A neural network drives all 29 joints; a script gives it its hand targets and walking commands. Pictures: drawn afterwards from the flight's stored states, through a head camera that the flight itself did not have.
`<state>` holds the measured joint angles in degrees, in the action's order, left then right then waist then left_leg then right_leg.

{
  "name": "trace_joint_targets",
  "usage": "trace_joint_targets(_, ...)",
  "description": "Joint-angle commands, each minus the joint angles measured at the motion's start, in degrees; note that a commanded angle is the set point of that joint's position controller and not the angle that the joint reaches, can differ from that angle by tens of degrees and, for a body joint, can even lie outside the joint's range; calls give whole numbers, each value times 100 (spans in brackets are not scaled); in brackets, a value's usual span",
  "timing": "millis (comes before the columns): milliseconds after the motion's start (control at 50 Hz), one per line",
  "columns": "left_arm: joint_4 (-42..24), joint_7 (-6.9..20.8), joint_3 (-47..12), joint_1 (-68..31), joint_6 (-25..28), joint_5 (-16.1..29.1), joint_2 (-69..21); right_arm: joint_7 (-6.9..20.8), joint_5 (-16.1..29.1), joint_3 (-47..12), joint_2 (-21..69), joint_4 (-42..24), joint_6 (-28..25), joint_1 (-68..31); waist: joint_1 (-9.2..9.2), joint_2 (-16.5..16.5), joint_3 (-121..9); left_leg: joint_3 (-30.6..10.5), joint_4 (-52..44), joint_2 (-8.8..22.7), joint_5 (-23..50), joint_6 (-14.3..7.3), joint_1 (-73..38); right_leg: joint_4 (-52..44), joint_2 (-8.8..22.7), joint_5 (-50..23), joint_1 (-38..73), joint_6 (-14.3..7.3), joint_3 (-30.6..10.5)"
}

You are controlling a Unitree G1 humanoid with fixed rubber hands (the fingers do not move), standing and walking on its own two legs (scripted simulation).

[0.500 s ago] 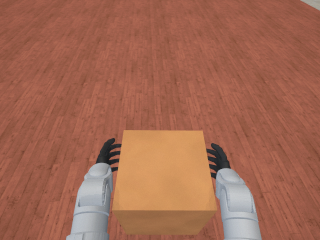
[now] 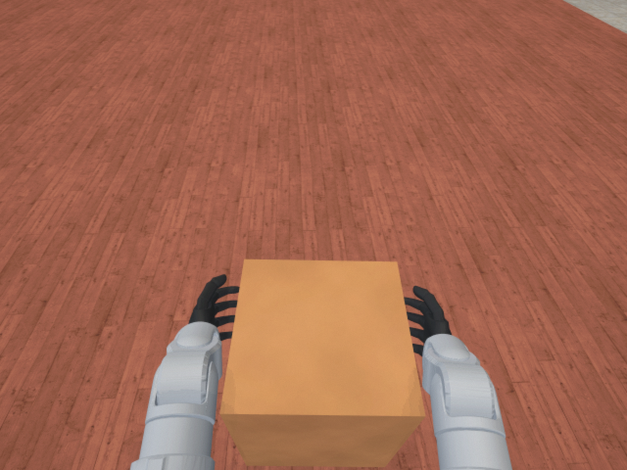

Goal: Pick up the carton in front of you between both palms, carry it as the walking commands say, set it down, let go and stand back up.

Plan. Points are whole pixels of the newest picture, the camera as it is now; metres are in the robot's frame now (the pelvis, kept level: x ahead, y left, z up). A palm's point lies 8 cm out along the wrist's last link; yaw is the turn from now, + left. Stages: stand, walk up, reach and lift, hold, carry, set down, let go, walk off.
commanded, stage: carry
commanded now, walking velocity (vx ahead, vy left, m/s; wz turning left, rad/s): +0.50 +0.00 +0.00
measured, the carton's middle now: (318, 368) +0.28 +0.00 -0.04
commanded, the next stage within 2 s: none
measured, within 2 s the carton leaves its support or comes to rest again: neither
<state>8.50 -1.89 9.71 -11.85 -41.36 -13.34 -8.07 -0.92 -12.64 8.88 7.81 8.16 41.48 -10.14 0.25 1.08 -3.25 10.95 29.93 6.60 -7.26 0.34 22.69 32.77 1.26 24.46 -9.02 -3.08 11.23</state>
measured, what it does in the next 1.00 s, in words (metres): walks ahead: right foot, then left foot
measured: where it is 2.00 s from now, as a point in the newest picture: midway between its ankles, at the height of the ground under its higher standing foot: (325, 422)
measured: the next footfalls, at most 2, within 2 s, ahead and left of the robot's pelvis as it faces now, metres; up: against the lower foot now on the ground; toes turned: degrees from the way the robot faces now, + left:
right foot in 0.52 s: +0.30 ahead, -0.11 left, +0.00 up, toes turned -10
left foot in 0.86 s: +0.51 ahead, +0.06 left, +0.00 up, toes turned -13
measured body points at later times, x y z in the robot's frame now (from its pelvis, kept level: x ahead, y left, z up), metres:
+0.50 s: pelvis +0.17 +0.01 +0.01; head +0.19 +0.00 +0.46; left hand +0.48 +0.16 +0.05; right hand +0.47 -0.14 +0.04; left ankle +0.08 +0.13 -0.73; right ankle +0.24 -0.10 -0.72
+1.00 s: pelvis +0.39 +0.01 +0.01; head +0.41 +0.02 +0.46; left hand +0.70 +0.17 +0.04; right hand +0.70 -0.14 +0.04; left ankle +0.42 +0.10 -0.73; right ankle +0.27 -0.11 -0.72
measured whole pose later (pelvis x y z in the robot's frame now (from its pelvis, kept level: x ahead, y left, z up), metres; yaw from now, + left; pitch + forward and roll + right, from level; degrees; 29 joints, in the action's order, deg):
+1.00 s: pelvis +0.39 +0.01 +0.01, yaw +1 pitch +4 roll +1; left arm 3.3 -2.6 8.6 -11.3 -41.8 -11.9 -7.9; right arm -1.6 -11.2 8.2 7.8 3.6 42.4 -10.0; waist 0.4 2.8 -2.9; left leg 12.6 26.2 1.7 -10.7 -2.7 19.1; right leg 30.4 4.5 22.5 -7.2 1.6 8.1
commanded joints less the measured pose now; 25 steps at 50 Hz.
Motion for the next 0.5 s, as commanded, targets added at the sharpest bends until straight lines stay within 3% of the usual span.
trace_joint_targets(0, -463, 1418, -3443, -2852, 220, 1559, -5329, 1309, 1408, -3306, 5259, -482, -254, -3086, 132, 770, -335, 48, 819, -102, -1280, 103, 242, -2676, 1796, 1519, -171, -678, -2111)
trace_joint_targets(40, -320, 1371, -3322, -2787, 222, 1509, -5299, 1292, 1417, -3191, 5121, -549, -306, -3204, 157, 438, -188, -22, 784, -42, -1265, 20, 535, -2533, 1819, 485, 201, -696, -1943)
trace_joint_targets(80, -212, 1341, -3374, -2652, 248, 1491, -5196, 1274, 1450, -3129, 5059, -426, -343, -3024, 145, 430, -459, 36, 497, -115, -1115, -39, 598, -2026, 1666, -1262, 909, -575, -1453)
trace_joint_targets(100, -159, 1316, -3352, -2519, 257, 1480, -5194, 1265, 1456, -3150, 5038, -366, -352, -2896, 113, 418, -638, 205, 27, -281, -1166, -73, 361, -1648, 1481, -1799, 1135, -459, -1174)
trace_joint_targets(120, -136, 1302, -3433, -2475, 254, 1526, -5186, 1264, 1451, -3142, 5028, -307, -356, -2711, 39, 324, -860, 365, -504, -407, -901, -95, -454, -1127, 1311, -2499, 955, -310, -818)
trace_joint_targets(140, 77, 1308, -3387, -2154, 237, 1436, -5209, 1261, 1459, -3126, 5053, -247, -350, -2643, -28, 35, -1337, 209, -829, -318, -514, -162, -1730, -430, 1056, -3037, 516, -54, -363)
trace_joint_targets(160, -105, 1319, -3355, -2344, 248, 1418, -5154, 1256, 1312, -2977, 5035, -47, -304, -2359, -167, -500, -1674, -860, -970, 344, -163, -532, -3149, 762, 744, -2849, -682, 242, 4)
trace_joint_targets(180, -135, 1339, -3378, -2238, 219, 1421, -5228, 1259, 1300, -2966, 5037, -44, -306, -2276, -196, -1676, -1809, -2595, -1230, 1374, 836, -1110, -4011, 1969, 168, -1041, -2116, 399, 80)
trace_joint_targets(200, -214, 1367, -3428, -2199, 210, 1423, -5235, 1266, 1326, -3015, 5131, -181, -345, -2197, -218, -1785, -1700, -3228, -1332, 1808, 1808, -1559, -4301, 2481, 77, 584, -2873, 364, -396)
trace_joint_targets(220, -548, 1393, -3727, -2354, 269, 1654, -5436, 1279, 1502, -3300, 5339, -598, -383, -2383, -218, -1168, -1775, -2981, -1259, 1792, 2175, -1553, -4123, 2731, 168, 843, -2950, 276, -779)
trace_joint_targets(240, -605, 1386, -3732, -2437, 296, 1682, -5466, 1264, 1555, -3460, 5419, -840, -362, -2657, -202, -538, -1690, -2692, -1286, 1685, 1657, -1358, -3874, 2597, 311, 965, -3068, 235, -905)
trace_joint_targets(260, -382, 1373, -3638, -2179, 297, 1645, -5537, 1241, 1709, -3615, 5422, -994, -356, -2888, -166, -175, -1618, -2257, -1442, 1564, 1000, -1118, -3520, 2071, 440, 745, -2836, 220, -923)
trace_joint_targets(320, -530, 1300, -3606, -2008, 300, 1533, -5388, 1238, 1833, -3828, 5176, -1175, -365, -3041, -145, -756, -1272, -1397, -1876, 1165, -126, -785, -2635, 844, 311, -227, -2135, 306, -452)
trace_joint_targets(360, -763, 1263, -3685, -2077, 251, 1589, -5256, 1220, 1873, -3854, 5006, -1350, -330, -2987, -159, -1057, -1205, -1010, -1886, 990, -192, -693, -2472, 218, 156, -755, -1751, 323, -229)
trace_joint_targets(400, -959, 1224, -3716, -2086, 168, 1604, -5023, 1186, 1806, -3793, 4832, -1223, -235, -2678, -175, -1117, -1168, -704, -1797, 879, -281, -641, -2312, -377, 82, -1192, -1298, 375, 67)
trace_joint_targets(420, -849, 1215, -3645, -1999, 118, 1571, -4930, 1156, 1720, -3686, 4721, -1131, -175, -2592, -148, -1085, -1053, -548, -1662, 833, -200, -587, -2170, -751, 2, -1557, -1030, 373, 219)
trace_joint_targets(460, -630, 1226, -3404, -1750, 79, 1463, -4695, 1116, 1456, -3444, 4620, -801, -91, -2242, -20, -540, -1380, -76, -793, 520, -101, -280, -1530, -983, -25, -1666, 446, 268, 377)
trace_joint_targets(480, -450, 1249, -3277, -1712, 61, 1367, -4704, 1107, 1316, -3328, 4541, -702, -50, -2203, 109, -62, -1594, 195, 253, 291, 46, -82, -797, -1150, 458, -1123, 1376, 13, -365)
